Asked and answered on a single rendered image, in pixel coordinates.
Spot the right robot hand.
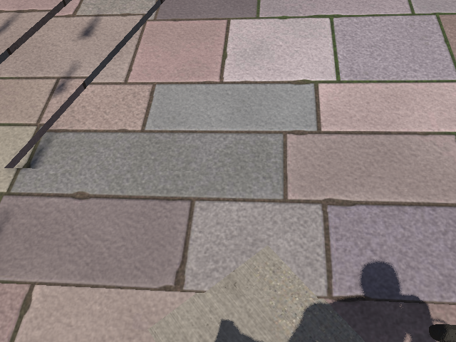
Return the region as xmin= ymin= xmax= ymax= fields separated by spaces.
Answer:
xmin=429 ymin=324 xmax=456 ymax=342

